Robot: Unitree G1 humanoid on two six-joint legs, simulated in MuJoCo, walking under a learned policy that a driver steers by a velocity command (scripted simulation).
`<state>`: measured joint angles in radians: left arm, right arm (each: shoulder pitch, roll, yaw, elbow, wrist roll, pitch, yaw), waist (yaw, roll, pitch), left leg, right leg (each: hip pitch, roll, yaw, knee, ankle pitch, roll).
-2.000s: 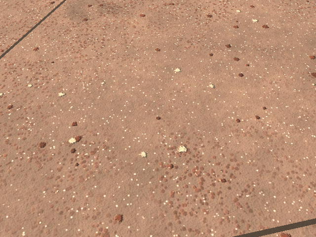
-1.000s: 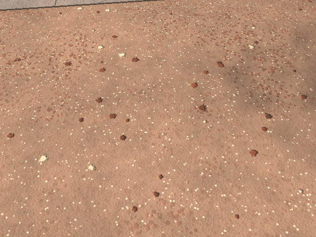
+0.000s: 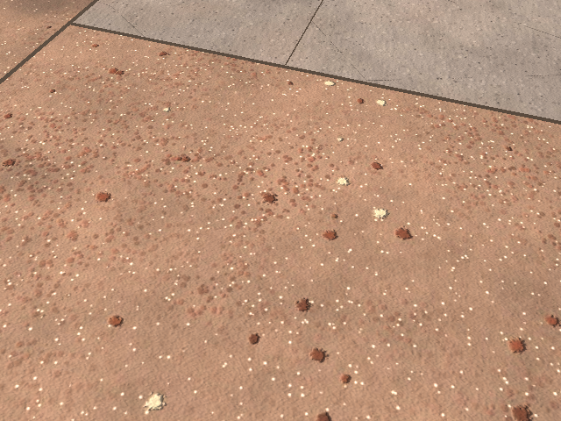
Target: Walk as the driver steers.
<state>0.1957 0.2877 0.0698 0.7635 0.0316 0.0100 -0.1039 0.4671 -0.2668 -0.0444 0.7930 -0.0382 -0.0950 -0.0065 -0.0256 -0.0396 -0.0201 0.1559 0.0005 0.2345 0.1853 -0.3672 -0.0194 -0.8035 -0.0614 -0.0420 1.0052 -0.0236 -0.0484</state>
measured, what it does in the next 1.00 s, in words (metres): walks ahead: right foot, then left foot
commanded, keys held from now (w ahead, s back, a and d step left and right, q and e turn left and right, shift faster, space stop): w+e+shift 0.32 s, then w+q+shift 0.30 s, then q+shift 0.22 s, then shift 0.06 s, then e+shift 0.10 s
